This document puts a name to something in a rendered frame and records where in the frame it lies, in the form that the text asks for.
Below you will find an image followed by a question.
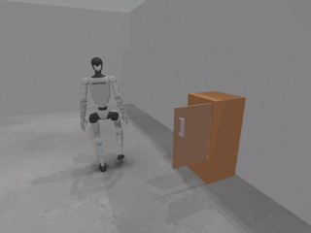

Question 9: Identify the robot left hand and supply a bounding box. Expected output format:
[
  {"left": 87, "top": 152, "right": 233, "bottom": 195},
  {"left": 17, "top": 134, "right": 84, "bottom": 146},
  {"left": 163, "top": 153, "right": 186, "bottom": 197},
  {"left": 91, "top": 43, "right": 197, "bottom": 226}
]
[{"left": 80, "top": 118, "right": 88, "bottom": 131}]

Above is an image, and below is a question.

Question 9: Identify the right robot forearm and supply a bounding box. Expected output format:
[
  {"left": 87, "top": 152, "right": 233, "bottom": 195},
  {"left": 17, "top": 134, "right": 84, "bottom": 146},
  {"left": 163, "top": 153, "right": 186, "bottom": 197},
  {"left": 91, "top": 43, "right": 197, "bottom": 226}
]
[{"left": 117, "top": 93, "right": 126, "bottom": 115}]

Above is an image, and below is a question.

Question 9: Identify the handle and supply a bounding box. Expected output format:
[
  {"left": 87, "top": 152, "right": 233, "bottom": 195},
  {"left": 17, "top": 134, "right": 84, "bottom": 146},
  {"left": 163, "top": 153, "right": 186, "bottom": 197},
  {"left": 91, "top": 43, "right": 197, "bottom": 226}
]
[{"left": 178, "top": 117, "right": 185, "bottom": 137}]

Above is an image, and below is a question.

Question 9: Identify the robot right shin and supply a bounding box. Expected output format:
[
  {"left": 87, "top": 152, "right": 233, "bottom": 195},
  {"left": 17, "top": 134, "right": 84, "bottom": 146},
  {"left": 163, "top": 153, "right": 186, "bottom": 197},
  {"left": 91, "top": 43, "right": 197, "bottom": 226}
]
[{"left": 116, "top": 128, "right": 123, "bottom": 155}]

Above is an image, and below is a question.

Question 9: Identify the left robot forearm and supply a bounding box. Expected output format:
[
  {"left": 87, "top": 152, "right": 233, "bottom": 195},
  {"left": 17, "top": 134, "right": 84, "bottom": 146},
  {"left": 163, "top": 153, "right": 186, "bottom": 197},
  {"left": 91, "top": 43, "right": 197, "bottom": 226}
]
[{"left": 80, "top": 96, "right": 86, "bottom": 118}]

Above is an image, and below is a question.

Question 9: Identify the robot right hand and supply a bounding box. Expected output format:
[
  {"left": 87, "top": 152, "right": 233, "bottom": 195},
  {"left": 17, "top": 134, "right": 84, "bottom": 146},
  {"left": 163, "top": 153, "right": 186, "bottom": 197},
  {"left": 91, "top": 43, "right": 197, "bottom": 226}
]
[{"left": 121, "top": 113, "right": 128, "bottom": 125}]

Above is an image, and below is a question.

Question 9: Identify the right robot upper arm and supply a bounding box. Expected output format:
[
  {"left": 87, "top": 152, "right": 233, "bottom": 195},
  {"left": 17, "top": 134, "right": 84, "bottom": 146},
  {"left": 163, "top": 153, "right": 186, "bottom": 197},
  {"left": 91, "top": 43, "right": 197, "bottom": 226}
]
[{"left": 108, "top": 76, "right": 121, "bottom": 100}]

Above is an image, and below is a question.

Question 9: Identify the left robot upper arm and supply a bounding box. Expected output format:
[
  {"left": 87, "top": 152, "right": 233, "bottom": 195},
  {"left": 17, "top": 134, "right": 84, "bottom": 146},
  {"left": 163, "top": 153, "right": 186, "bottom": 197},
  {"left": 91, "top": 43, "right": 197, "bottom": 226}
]
[{"left": 81, "top": 77, "right": 89, "bottom": 103}]

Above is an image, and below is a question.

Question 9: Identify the robot torso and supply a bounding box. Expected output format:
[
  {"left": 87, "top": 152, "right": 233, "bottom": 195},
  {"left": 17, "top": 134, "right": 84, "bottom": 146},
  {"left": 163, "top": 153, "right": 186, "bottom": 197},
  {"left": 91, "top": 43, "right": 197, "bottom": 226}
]
[{"left": 88, "top": 75, "right": 111, "bottom": 120}]

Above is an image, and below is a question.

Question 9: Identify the cupboard door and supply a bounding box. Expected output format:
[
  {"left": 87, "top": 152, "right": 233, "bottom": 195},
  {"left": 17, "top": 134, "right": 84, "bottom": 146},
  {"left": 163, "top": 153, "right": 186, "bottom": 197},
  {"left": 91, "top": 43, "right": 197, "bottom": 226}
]
[{"left": 172, "top": 103, "right": 212, "bottom": 169}]

